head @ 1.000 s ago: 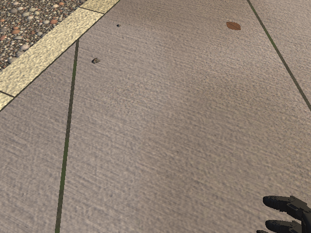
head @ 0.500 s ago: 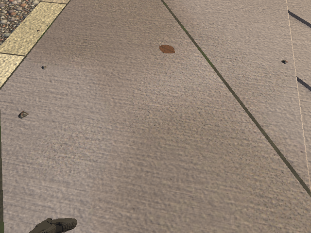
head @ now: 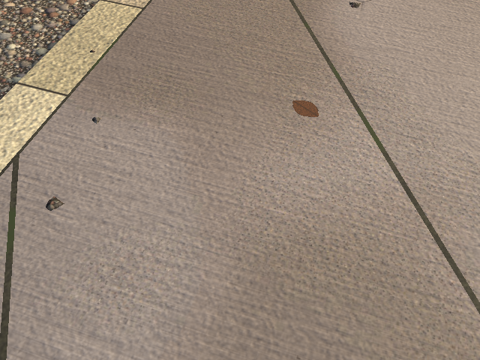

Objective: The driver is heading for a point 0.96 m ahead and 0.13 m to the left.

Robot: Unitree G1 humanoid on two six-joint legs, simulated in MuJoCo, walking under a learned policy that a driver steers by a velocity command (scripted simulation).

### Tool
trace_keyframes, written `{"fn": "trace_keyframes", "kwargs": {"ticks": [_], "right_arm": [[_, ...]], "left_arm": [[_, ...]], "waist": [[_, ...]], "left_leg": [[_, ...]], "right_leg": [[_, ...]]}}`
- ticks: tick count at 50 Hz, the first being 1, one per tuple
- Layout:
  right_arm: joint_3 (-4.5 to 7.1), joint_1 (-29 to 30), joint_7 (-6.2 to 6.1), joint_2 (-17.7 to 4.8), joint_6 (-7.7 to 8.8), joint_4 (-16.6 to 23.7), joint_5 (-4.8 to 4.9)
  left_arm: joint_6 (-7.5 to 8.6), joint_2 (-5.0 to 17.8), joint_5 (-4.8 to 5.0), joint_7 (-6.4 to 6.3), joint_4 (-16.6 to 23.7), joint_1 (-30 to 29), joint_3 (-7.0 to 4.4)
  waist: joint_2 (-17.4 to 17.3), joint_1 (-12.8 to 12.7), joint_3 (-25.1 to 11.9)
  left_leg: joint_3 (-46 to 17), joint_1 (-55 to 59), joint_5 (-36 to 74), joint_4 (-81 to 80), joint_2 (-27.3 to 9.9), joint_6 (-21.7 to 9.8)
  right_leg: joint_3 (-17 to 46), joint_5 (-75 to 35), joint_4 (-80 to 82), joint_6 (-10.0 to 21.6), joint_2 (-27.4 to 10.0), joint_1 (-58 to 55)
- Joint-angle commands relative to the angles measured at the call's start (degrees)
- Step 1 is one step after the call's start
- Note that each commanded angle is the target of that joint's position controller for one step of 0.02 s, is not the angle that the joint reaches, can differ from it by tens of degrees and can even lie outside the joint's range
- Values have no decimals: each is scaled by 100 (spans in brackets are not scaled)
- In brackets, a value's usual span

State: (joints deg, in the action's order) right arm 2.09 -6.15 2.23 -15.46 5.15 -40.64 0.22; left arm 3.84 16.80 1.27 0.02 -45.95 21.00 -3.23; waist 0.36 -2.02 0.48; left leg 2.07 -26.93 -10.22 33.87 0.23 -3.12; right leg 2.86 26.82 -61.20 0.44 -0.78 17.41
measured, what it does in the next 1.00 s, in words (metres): walks ahead: right foot, then left foot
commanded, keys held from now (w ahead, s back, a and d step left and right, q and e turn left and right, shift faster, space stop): w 0.54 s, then no key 0.46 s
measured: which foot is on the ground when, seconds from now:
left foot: down 0.00-0.46, up 0.48-0.86, down 0.88-1.00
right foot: up 0.00-0.42, down 0.44-0.92, up 0.94-1.00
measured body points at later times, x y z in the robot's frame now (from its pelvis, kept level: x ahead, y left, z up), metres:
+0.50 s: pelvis +0.26 -0.05 +0.00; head +0.30 -0.06 +0.45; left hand +0.47 +0.20 -0.08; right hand +0.28 -0.33 -0.13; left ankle +0.10 +0.09 -0.68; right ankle +0.36 -0.14 -0.73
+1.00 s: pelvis +0.44 -0.03 +0.01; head +0.47 -0.02 +0.45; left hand +0.53 +0.24 -0.13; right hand +0.61 -0.27 -0.10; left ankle +0.54 +0.08 -0.72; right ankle +0.38 -0.15 -0.71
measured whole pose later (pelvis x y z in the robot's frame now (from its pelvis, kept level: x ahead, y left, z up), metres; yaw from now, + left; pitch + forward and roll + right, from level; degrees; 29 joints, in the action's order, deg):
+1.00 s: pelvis +0.44 -0.03 +0.01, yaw -1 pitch +2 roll +0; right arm 1.9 -5.4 0.1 -12.8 1.7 -45.4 -1.3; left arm 1.3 14.9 -0.2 -1.0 -50.2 12.5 -2.1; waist 1.1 -1.7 1.0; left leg 1.0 -24.0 -6.6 29.0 0.1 -1.5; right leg 0.3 27.8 -37.9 -0.9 0.2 13.4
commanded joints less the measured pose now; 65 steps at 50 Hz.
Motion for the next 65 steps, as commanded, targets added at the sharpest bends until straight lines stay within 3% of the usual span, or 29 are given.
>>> {"fn": "trace_keyframes", "kwargs": {"ticks": [1, 3, 6, 12, 17, 20, 22, 23, 24, 25, 26, 27, 29, 31, 34, 40, 42, 44, 45, 46, 47, 48, 49, 52, 54, 55, 57, 61, 65], "right_arm": [[233, -961, -37, -785, -21, 33, -26], [181, -632, -12, -592, 37, 57, -91], [240, -710, -58, -736, 117, -74, -54], [298, -1165, -175, -946, 31, -331, 38], [342, -1553, -188, -1070, -95, -578, 104], [386, -1433, -228, -1174, -177, -634, 129], [285, -1353, -253, -922, -204, -598, 87], [119, -1712, -240, -451, -122, -401, -31], [45, -1872, -213, -291, 2, -425, 6], [187, -1467, -166, -839, 89, -366, 138], [193, -986, -142, -893, 125, -216, 199], [188, -758, -154, -828, 116, -172, 122], [225, -913, -186, -730, -20, -238, 30], [204, -1177, -235, -545, -150, -335, -4], [134, -840, -276, -340, -207, -246, -70], [123, -6, -190, -360, -198, -84, -47], [160, 60, -160, -457, -179, -41, -82], [226, -315, -164, -569, -143, -194, -141], [298, -493, -216, -895, -132, -217, -192], [306, -496, -264, -1043, -175, -191, -239], [194, -565, -272, -519, -268, -243, -182], [102, -520, -247, -246, -320, -301, -131], [93, -365, -226, -273, -355, -321, -133], [137, 516, -239, -498, -419, -195, -137], [141, 395, -254, -434, -445, -306, -94], [152, 351, -269, -439, -452, -327, -84], [129, 339, -304, -342, -398, -402, -106], [154, 130, -339, -296, -356, -630, -47], [250, 363, -323, -509, -460, -614, 38]], "left_arm": [[187, 643, -23, -21, 687, -543, -117], [49, 510, -65, -43, 618, -333, -137], [-36, 333, -103, -64, 645, -442, -100], [58, 100, -83, 31, 881, -1571, 8], [126, 184, -21, 188, 1134, -2243, 8], [167, 366, -44, 234, 1102, -1922, -63], [168, 815, -108, 158, 681, -454, -299], [145, 1382, -218, 104, 599, 354, -426], [110, 1299, -110, 119, 506, 567, -403], [98, 930, -67, 119, 542, 365, -277], [84, 766, -74, 103, 597, 11, -216], [82, 644, -120, 118, 618, -351, -169], [128, 422, -203, 143, 668, -843, -94], [204, 461, -188, 142, 568, -923, -110], [179, 588, -188, 46, 404, -946, -144], [0, 680, -140, -29, 28, -598, -142], [-60, 685, -101, -42, -55, -670, -146], [-103, 550, -54, -65, -130, -690, -103], [-71, 407, -170, -75, -152, -458, -55], [-14, 112, -272, -54, -277, 269, 32], [-61, 34, -238, -80, -381, 263, 89], [-177, 207, -152, -103, -308, -95, 49], [-306, 270, -108, -146, -268, -350, 23], [-569, 210, -191, -215, -444, -270, 4], [-590, 288, -279, -199, -529, -322, 4], [-579, 464, -240, -200, -564, -361, -38], [-465, 286, -200, -209, -629, -587, -4], [-267, 255, -178, -192, -819, -585, -7], [-334, 466, -148, -289, -878, -560, -99]], "waist": [[-461, 528, -533], [-682, 176, -323], [-528, 84, -215], [-370, 476, 48], [-429, 697, 276], [-552, 408, 88], [-326, -288, -908], [673, -357, -1853], [1702, -337, -2322], [1097, -447, -1717], [764, -359, -1077], [355, -177, -626], [466, 227, -288], [411, 436, -330], [368, 438, -304], [444, 69, -418], [458, 104, -396], [283, 312, -521], [-93, 242, -787], [-890, -121, -1322], [-1218, 84, -1613], [-1153, 151, -1426], [-988, 146, -1186], [-930, -218, -695], [-711, -110, -423], [-408, 37, -113], [-72, 112, 12], [101, 160, -377], [17, 71, -248]], "left_leg": [[-2551, 2597, -560, -1815, -1662, -1102], [-1969, 1681, 37, -2170, -1357, -1032], [-1443, 1462, 820, -2465, -1301, -1149], [-714, 1797, 1108, -2548, -1113, -898], [-831, 2486, 966, -2240, -1430, -833], [-843, 2785, 1918, -1686, -1518, -663], [-356, 2199, 2864, 148, -981, -350], [-6, 268, 1060, 2335, -349, 32], [-465, -1226, -2201, 3683, 300, 206], [-865, -1876, -2106, 4206, -67, 141], [-683, -2016, -1613, 4135, -348, 78], [-576, -1831, -1154, 3780, -568, 91], [-593, -1069, -792, 3281, -756, 220], [-498, -633, -716, 2958, -684, 393], [-391, -469, 69, 1862, -624, 523], [-363, 95, 1141, 116, -347, 412], [-370, 185, 841, -201, -292, 274], [-296, 975, 1679, -1023, -199, 71], [-744, 1753, 3828, -892, -682, -108], [-1464, 3056, 5138, -473, -1481, -750], [-1944, 3128, 4599, -623, -1831, -1241], [-2141, 2790, 3431, -923, -1793, -1287], [-2196, 2456, 2311, -1154, -1700, -1160], [-1684, 1004, 80, -1592, -1255, -590], [-1118, 539, -1421, -1643, -757, -99], [-845, 674, -1684, -1605, -519, 62], [-743, 1182, -899, -1236, -418, 98], [-546, 1779, 1244, -619, -355, -105], [-616, 1380, 1633, -419, -297, -255]], "right_leg": [[106, -619, -1013, 100, -504, 2788], [144, -1053, -553, 73, -705, 2098], [84, -1562, -20, -61, -739, 2122], [-117, -3070, 2100, -109, -561, 2020], [-182, -2771, 2919, 52, -377, 1998], [-336, -2199, 3241, 296, -180, 1331], [-371, -2410, 3311, 640, -155, -950], [1626, -2312, 3183, 1340, -1595, -3178], [3740, -1368, 4079, 1904, -2231, -4010], [3416, -712, 4285, 1678, -2070, -3619], [2637, -822, 4368, 1481, -1865, -2876], [2109, -1224, 4561, 1399, -1635, -2055], [1378, -3017, 4802, 1322, -1349, -1014], [749, -4663, 4825, 1378, -1236, -616], [46, -5526, 4801, 1273, -1015, -461], [-80, -4957, 4522, 1082, -1026, -975], [85, -4741, 4177, 1019, -1116, -1156], [86, -4118, 3583, 722, -835, -1119], [-93, -3487, 3089, 432, -481, -830], [-233, -1623, 2446, 105, -103, 62], [-185, -55, 2032, -117, 20, 296], [-76, 589, 1895, -199, -38, 428], [-33, 596, 1913, -220, -100, 507], [-81, -786, 2961, -163, -189, -479], [-89, -1381, 3524, -15, -223, -830], [-103, -677, 3547, 103, -244, -308], [-72, -574, 3705, 113, -254, 80], [-68, -1604, 3669, -9, -268, -159], [-280, -1738, 3377, -2, -173, -366]]}}
Keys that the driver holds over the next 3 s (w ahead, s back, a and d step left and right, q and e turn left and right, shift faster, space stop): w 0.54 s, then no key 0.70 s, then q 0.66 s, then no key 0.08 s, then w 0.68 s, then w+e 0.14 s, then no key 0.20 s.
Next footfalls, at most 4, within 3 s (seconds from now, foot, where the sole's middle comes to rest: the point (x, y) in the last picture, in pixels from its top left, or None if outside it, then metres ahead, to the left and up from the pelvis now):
0.44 right None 0.40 -0.15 -0.76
0.88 left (226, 318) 0.58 0.08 -0.76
1.08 right None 0.46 -0.16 -0.76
2.10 right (300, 318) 0.58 -0.13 -0.76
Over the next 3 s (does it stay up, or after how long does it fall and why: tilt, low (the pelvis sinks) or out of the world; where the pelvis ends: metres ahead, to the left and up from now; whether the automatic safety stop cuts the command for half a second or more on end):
stays up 0.84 0.16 0.00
